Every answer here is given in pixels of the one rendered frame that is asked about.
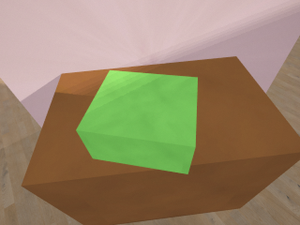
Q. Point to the pedestal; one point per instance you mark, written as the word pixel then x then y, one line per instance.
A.
pixel 243 144

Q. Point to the carton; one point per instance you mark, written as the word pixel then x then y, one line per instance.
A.
pixel 143 119

